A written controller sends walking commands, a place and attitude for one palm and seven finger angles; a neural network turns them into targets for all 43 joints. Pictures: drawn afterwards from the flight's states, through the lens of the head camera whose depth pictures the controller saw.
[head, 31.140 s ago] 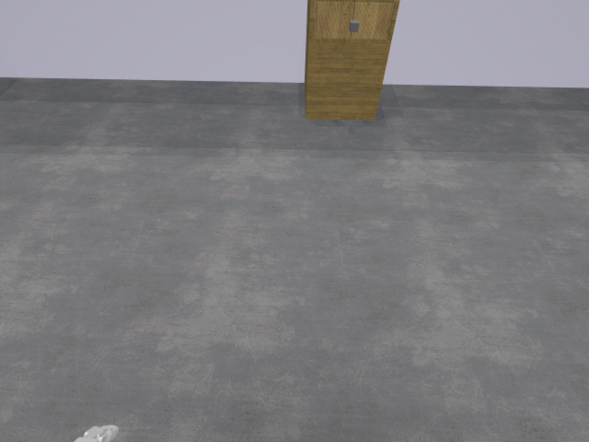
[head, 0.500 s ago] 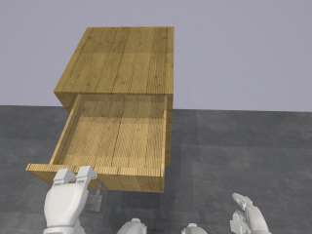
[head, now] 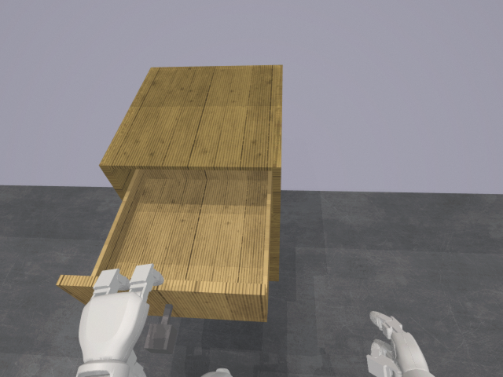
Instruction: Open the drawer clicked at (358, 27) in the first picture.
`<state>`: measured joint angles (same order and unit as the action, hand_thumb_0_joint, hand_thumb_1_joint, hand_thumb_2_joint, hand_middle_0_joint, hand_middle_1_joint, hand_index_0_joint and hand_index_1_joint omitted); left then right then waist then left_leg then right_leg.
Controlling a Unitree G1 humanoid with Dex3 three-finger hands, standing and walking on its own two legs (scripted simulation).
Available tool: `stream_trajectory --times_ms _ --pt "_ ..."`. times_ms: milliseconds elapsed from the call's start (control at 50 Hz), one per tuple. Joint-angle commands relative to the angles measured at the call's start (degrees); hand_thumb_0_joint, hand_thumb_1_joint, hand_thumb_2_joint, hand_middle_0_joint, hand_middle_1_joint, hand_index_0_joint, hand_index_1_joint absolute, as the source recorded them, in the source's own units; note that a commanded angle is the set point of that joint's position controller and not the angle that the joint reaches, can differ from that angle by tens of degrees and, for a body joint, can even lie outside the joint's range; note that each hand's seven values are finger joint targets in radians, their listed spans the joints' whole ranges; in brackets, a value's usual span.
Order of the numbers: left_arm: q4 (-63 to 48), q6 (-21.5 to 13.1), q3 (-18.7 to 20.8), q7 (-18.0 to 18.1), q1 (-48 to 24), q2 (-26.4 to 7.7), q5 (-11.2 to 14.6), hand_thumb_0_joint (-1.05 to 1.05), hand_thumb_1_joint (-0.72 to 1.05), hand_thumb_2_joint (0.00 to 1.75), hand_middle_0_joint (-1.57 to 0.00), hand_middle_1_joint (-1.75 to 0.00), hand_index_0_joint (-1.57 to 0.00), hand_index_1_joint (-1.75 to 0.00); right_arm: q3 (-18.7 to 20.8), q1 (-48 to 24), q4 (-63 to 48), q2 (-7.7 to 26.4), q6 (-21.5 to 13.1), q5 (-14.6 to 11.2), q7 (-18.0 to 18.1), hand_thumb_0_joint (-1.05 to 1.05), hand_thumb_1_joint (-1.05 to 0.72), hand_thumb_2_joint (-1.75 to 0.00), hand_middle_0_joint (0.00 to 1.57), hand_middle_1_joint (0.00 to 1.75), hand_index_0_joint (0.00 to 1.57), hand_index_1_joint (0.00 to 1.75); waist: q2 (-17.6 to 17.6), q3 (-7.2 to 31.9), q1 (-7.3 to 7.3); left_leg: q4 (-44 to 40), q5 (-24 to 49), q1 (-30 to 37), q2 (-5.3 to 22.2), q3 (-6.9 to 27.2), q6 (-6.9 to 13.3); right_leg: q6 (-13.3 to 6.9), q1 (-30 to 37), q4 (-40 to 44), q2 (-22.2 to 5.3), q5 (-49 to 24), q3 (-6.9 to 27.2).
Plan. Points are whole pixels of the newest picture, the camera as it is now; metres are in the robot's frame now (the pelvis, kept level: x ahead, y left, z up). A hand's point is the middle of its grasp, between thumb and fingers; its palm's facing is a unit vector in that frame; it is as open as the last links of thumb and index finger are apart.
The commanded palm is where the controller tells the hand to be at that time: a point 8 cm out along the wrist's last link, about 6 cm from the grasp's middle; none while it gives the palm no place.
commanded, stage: lift the hand off the handle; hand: left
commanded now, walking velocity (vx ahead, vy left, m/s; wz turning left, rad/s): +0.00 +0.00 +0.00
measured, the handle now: (164, 327) +0.23 +0.20 -0.14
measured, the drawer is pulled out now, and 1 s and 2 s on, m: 0.29 0.29 0.29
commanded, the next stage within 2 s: draw the hand back to the body in 0.54 s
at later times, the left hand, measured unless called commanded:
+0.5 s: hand (119, 323) +0.19 +0.21 +0.02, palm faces +0.02 -0.12 -0.99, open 13.9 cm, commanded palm +0.17 +0.21 +0.07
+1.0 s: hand (95, 317) +0.19 +0.23 +0.06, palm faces +0.04 -0.12 -0.99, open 13.9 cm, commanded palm +0.16 +0.23 +0.12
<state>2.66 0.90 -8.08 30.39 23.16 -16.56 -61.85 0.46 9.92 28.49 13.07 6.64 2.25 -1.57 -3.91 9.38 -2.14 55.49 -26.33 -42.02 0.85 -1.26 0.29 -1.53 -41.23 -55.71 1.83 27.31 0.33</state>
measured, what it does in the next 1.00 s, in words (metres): stands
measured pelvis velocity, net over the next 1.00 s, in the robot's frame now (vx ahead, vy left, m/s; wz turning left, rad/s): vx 0.01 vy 0.00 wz -0.01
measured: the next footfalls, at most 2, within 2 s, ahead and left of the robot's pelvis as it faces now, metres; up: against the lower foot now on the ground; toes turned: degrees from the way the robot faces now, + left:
none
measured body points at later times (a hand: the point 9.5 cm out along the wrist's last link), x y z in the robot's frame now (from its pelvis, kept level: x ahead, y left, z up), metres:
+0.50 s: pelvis +0.00 -0.01 +0.01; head +0.03 -0.04 +0.46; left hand +0.19 +0.22 +0.08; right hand +0.20 -0.23 -0.08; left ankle +0.01 +0.12 -0.68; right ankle +0.00 -0.11 -0.68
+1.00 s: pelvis +0.01 +0.00 +0.03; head +0.02 -0.04 +0.47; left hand +0.18 +0.23 +0.12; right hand +0.20 -0.21 -0.08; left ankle +0.01 +0.12 -0.68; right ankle +0.00 -0.11 -0.68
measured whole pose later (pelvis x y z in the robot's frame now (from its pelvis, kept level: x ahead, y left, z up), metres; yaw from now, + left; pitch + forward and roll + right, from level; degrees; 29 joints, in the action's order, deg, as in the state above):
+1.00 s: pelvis +0.01 +0.00 +0.03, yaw -1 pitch +7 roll +0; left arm -11.7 0.1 -3.1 21.3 30.5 -21.0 -56.4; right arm 0.7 10.4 29.4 13.4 5.3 1.0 -1.4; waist -4.8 7.0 -3.9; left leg 45.6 -23.0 -30.1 0.5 -2.1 0.5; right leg -1.2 -29.8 -46.3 1.6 23.9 1.3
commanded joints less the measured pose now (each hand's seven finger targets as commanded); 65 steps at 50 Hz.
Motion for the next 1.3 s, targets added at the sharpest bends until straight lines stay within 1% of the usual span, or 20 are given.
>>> stream_trajectory --times_ms 0,260,280,360,480,700,780,860,880,940,980,1060,1080,1160,1180,1200,1220,1240,1260,1280 --pt "-12.46 -0.42 4.04 1.33 -2.56 -7.31 0.15 0.00 -0.50 0.30 -0.30 -1.20 -0.30 -1.20 2.27 -5.64 -9.44 5.68 -3.16 -0.04 -0.03 0.00 -0.90 -0.90 0.20 0.30 0.20 0.30 2.80 9.72 0.29 -7.69 12.48 12.37 -1.52 0.11 1.74 -1.66 4.46 11.05 0.28 -15.91 0.99" --pt "-16.42 -1.82 7.30 0.14 1.15 -9.80 1.04 0.00 -0.50 0.30 -0.30 -1.20 -0.30 -1.20 2.41 -5.99 -9.55 5.65 -3.51 0.11 -0.52 0.00 -0.90 -0.90 0.20 0.30 0.20 0.30 5.28 8.42 -0.15 -8.92 12.95 13.80 -1.76 -0.16 1.66 -1.49 7.36 13.25 -0.12 -18.42 3.21" --pt "-16.07 -1.89 6.98 0.00 1.45 -9.07 1.41 0.00 -0.50 0.30 -0.30 -1.20 -0.30 -1.20 2.65 -6.27 -9.30 5.51 -3.47 -0.28 -0.10 0.00 -0.90 -0.90 0.20 0.30 0.20 0.30 4.27 6.20 -0.07 -9.28 11.99 13.53 -1.75 -0.08 1.76 -1.54 7.71 13.73 -0.07 -18.45 2.74" --pt "-18.10 -1.78 7.49 -0.99 -0.40 -10.06 1.62 0.00 -0.50 0.30 -0.30 -1.20 -0.30 -1.20 2.50 -6.24 -9.39 5.64 -3.74 -0.03 -0.17 0.00 -0.90 -0.90 0.20 0.30 0.20 0.30 4.46 8.67 -0.15 -9.76 13.07 15.43 -1.80 -0.14 1.84 -1.41 8.30 14.35 -0.34 -18.47 3.56" --pt "-15.06 -2.21 6.96 -3.46 2.61 -9.13 3.03 0.00 -0.50 0.30 -0.30 -1.20 -0.30 -1.20 2.51 -6.69 -8.76 5.41 -4.07 -0.79 0.20 0.00 -0.90 -0.90 0.20 0.30 0.20 0.30 6.40 3.24 -0.35 -11.42 11.33 13.85 -1.59 -0.02 1.84 -1.07 9.30 16.09 -0.44 -18.03 2.94" --pt "-22.16 -3.88 11.19 -2.03 3.44 -12.55 2.20 0.00 -0.50 0.30 -0.30 -1.20 -0.30 -1.20 2.61 -6.06 -9.55 5.40 -4.07 -0.06 -0.14 0.00 -0.90 -0.90 0.20 0.30 0.20 0.30 1.80 8.45 -1.41 -11.04 14.74 17.03 -1.75 -0.01 1.52 -1.86 9.39 14.72 -0.24 -19.38 3.39" --pt "-22.56 -2.24 9.09 -2.87 4.99 -10.33 3.87 0.00 -0.50 0.30 -0.30 -1.20 -0.30 -1.20 2.76 -6.82 -9.53 5.29 -3.98 -0.81 0.04 0.00 -0.90 -0.90 0.20 0.30 0.20 0.30 2.71 4.88 -0.91 -12.59 13.69 17.10 -1.16 0.45 1.76 -1.59 9.96 15.70 -0.13 -17.73 1.88" --pt "-24.37 -1.03 9.91 -5.42 4.12 -12.19 4.72 0.00 -0.50 0.30 -0.30 -1.20 -0.30 -1.20 2.19 -7.11 -9.59 5.60 -4.37 -0.99 0.03 0.00 -0.90 -0.90 0.20 0.30 0.20 0.30 4.36 6.35 -1.29 -14.48 13.90 19.02 -0.86 0.73 1.90 -1.11 11.27 17.30 -0.59 -16.01 1.77" --pt "-25.08 -1.06 8.60 -6.21 4.78 -11.07 5.55 0.00 -0.50 0.30 -0.30 -1.20 -0.30 -1.20 2.56 -7.59 -9.53 5.32 -4.51 -1.45 0.46 0.00 -0.90 -0.90 0.20 0.30 0.20 0.30 3.76 3.63 -1.36 -15.22 13.00 18.72 -0.72 0.61 2.00 -1.24 12.13 18.08 -0.64 -16.26 1.98" --pt "-26.23 -1.66 12.31 -7.80 7.22 -14.73 6.16 0.00 -0.50 0.30 -0.30 -1.20 -0.30 -1.20 2.05 -7.77 -9.64 5.43 -4.90 -1.50 0.60 0.00 -0.90 -0.90 0.20 0.30 0.20 0.30 4.32 3.14 -2.35 -15.96 14.40 19.77 -0.89 0.83 1.85 -1.39 13.74 19.47 -0.83 -17.80 3.05" --pt "-27.70 -2.22 10.88 -8.58 7.11 -13.06 6.20 0.00 -0.50 0.30 -0.30 -1.20 -0.30 -1.20 2.11 -7.67 -9.40 5.11 -4.99 -1.48 0.47 0.00 -0.90 -0.90 0.20 0.30 0.20 0.30 3.33 1.84 -1.99 -16.56 14.33 20.60 -0.63 0.54 1.97 -1.27 13.43 19.77 -0.79 -17.28 2.36" --pt "-29.38 -2.85 14.78 -9.26 7.02 -16.42 6.50 0.00 -0.50 0.30 -0.30 -1.20 -0.30 -1.20 1.57 -7.31 -9.45 5.29 -4.93 -1.12 0.24 0.00 -0.90 -0.90 0.20 0.30 0.20 0.30 3.00 3.34 -2.34 -17.42 15.52 22.61 -0.59 0.83 1.78 -1.10 13.77 20.57 -0.98 -16.69 2.16" --pt "-29.64 -3.01 13.77 -9.63 6.92 -15.01 7.32 0.00 -0.50 0.30 -0.30 -1.20 -0.30 -1.20 2.08 -7.78 -9.22 5.09 -4.86 -1.56 0.63 0.00 -0.90 -0.90 0.20 0.30 0.20 0.30 2.59 0.38 -1.90 -17.97 14.65 22.20 -0.39 0.88 1.85 -1.20 14.11 21.26 -0.77 -16.90 2.34" --pt "-31.07 -3.49 16.93 -10.75 8.81 -17.73 8.07 0.00 -0.50 0.30 -0.30 -1.20 -0.30 -1.20 1.64 -7.67 -9.11 5.39 -4.93 -1.34 0.43 0.00 -0.90 -0.90 0.20 0.30 0.20 0.30 1.26 3.24 -2.59 -18.52 17.58 24.56 -0.54 0.86 1.70 -1.06 16.07 21.85 -1.12 -19.26 2.58" --pt "-31.54 -3.56 15.24 -11.36 8.84 -15.74 9.21 0.00 -0.50 0.30 -0.30 -1.20 -0.30 -1.20 2.13 -8.03 -9.01 5.26 -4.90 -1.70 0.70 0.00 -0.90 -0.90 0.20 0.30 0.20 0.30 2.40 0.99 -2.06 -18.94 16.74 24.13 -0.28 0.83 1.84 -0.94 16.27 22.51 -1.10 -19.47 2.45" --pt "-31.98 -3.80 17.33 -11.75 8.59 -17.96 9.14 0.00 -0.50 0.30 -0.30 -1.20 -0.30 -1.20 1.98 -7.61 -8.98 5.65 -4.98 -1.41 0.64 0.00 -0.90 -0.90 0.20 0.30 0.20 0.30 3.36 3.06 -2.60 -18.91 17.75 24.68 -0.34 0.63 1.91 -0.64 17.01 22.75 -1.43 -20.37 2.32" --pt "-32.22 -3.88 17.01 -12.17 9.83 -17.62 9.72 0.00 -0.50 0.30 -0.30 -1.20 -0.30 -1.20 2.16 -8.05 -9.05 5.54 -4.89 -1.61 0.90 0.00 -0.90 -0.90 0.20 0.30 0.20 0.30 3.77 1.17 -2.40 -19.19 17.50 24.56 -0.34 0.80 1.94 -0.69 17.26 23.34 -1.30 -20.84 2.91" --pt "-31.11 -3.11 12.42 -16.29 8.44 1.81 50.58 0.00 -0.47 0.32 -0.30 -1.18 -0.30 -1.18 1.50 -2.97 -10.17 2.86 -8.40 -3.91 2.85 0.00 -0.90 -0.90 0.20 0.30 0.20 0.30 3.04 -1.83 2.48 -22.35 15.85 33.59 1.84 1.92 3.20 -0.26 22.52 24.07 -1.42 -17.57 -2.10" --pt "-28.48 -3.96 15.00 -17.64 10.60 -3.32 53.80 0.00 -0.43 0.33 -0.29 -1.15 -0.29 -1.15 0.66 -2.93 -9.51 4.01 -10.56 -4.18 4.21 0.00 -0.90 -0.90 0.20 0.30 0.20 0.30 4.14 -1.81 1.17 -23.84 16.12 34.11 1.89 1.82 2.92 0.09 23.17 24.68 -1.15 -15.10 -2.77" --pt "-34.28 -5.06 15.85 -18.65 10.65 -4.84 58.29 0.00 -0.40 0.34 -0.29 -1.13 -0.29 -1.13 0.25 -4.24 -9.95 4.02 -11.25 -3.97 6.00 0.00 -0.90 -0.90 0.20 0.30 0.20 0.30 6.24 -2.46 0.77 -25.07 17.83 33.03 1.94 1.84 2.55 0.40 25.39 25.91 -2.02 -17.09 -3.04"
